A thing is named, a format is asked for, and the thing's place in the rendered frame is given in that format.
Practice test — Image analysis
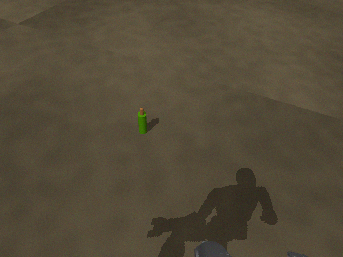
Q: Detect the bottle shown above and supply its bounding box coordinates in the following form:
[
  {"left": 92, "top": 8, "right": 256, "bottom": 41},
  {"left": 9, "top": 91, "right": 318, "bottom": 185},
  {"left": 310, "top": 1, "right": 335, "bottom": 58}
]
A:
[{"left": 138, "top": 108, "right": 147, "bottom": 134}]

